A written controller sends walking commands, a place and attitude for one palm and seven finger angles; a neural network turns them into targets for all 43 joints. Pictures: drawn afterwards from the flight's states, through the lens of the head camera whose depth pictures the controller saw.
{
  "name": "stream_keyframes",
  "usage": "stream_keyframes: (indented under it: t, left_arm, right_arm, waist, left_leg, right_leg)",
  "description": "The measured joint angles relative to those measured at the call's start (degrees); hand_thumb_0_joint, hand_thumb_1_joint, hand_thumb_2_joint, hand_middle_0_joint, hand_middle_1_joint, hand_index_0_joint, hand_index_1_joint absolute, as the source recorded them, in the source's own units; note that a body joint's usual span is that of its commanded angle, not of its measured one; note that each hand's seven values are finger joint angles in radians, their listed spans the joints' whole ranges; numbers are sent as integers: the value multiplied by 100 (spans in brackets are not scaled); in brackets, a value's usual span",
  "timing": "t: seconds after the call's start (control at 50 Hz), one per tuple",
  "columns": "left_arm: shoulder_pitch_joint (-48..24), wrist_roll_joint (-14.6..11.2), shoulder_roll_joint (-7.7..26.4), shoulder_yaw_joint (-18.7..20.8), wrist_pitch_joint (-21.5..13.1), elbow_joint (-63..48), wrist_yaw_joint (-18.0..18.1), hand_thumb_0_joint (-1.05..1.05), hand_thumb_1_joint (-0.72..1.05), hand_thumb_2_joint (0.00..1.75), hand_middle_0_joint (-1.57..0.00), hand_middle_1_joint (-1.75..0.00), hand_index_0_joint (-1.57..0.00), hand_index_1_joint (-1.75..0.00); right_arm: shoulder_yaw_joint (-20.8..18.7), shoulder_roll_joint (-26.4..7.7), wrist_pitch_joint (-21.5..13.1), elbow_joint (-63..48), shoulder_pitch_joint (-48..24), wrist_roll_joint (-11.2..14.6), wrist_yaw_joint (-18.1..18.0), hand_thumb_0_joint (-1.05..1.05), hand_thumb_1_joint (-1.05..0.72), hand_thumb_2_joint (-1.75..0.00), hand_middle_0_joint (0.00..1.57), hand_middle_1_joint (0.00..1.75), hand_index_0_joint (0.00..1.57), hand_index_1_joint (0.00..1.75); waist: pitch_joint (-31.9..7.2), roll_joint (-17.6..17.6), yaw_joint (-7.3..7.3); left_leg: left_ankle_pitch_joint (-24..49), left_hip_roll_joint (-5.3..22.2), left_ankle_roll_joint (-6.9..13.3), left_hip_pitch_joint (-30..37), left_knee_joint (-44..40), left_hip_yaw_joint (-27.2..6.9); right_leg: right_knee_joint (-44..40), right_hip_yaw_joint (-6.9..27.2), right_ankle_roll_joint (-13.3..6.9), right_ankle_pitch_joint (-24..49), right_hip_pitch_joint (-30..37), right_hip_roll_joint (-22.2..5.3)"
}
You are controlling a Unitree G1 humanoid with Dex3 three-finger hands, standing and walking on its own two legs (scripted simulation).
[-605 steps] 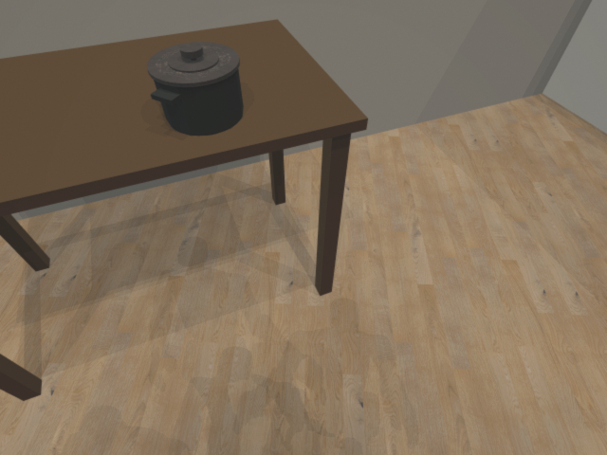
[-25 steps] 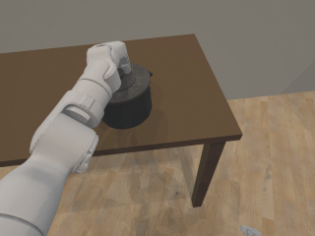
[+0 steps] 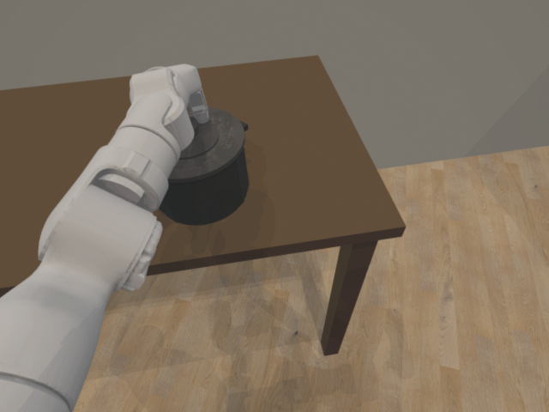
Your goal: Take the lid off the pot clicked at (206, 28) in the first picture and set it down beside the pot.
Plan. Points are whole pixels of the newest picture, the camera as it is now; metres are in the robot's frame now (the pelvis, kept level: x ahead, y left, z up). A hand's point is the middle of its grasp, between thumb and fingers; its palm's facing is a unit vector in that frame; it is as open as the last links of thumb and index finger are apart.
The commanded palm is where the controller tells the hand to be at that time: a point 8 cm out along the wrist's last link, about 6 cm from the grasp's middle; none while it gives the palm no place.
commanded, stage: lower the open fingers around the knob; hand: left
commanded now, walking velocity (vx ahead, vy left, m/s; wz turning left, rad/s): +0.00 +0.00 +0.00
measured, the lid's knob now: (184, 128) +0.51 +0.11 +0.16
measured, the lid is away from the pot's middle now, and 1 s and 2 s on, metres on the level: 0.00 0.00 0.00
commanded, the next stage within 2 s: close the fingers and squeeze the knob in 0.90 s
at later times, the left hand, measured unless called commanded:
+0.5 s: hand (180, 125) +0.48 +0.11 +0.19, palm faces -0.36 -0.11 -0.93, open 9.8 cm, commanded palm +0.47 +0.12 +0.23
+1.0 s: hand (180, 127) +0.47 +0.11 +0.19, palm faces -0.35 -0.11 -0.93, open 9.8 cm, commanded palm +0.47 +0.12 +0.23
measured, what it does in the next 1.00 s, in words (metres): stands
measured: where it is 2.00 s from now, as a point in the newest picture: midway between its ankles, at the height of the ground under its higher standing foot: outside the picture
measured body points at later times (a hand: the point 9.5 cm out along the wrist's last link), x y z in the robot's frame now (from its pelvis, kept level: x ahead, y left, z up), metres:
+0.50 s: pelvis +0.00 +0.00 +0.00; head +0.02 -0.02 +0.45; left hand +0.49 +0.11 +0.24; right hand +0.07 -0.26 -0.14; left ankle +0.04 +0.10 -0.74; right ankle -0.06 -0.10 -0.74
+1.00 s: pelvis +0.00 +0.00 +0.00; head +0.02 -0.02 +0.45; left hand +0.49 +0.11 +0.24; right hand +0.08 -0.26 -0.14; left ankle +0.04 +0.10 -0.74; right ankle -0.06 -0.10 -0.74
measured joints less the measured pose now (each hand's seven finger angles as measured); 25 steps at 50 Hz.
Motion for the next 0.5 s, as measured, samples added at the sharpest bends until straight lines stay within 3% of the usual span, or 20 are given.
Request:
stream_keyframes:
  t: [0.5]
  left_arm:
    - [52,67,-63,15,-15,-61,57,0,-36,171,-94,-12,-90,-9]
  right_arm:
    - [25,60,39,-119,-66,4,19,0,-90,-90,20,30,20,30]
  waist:
    - [-65,0,33]
  left_leg:
    - [-46,-15,29,-57,67,33]
  right_leg:
    - [47,38,30,-25,-54,-19]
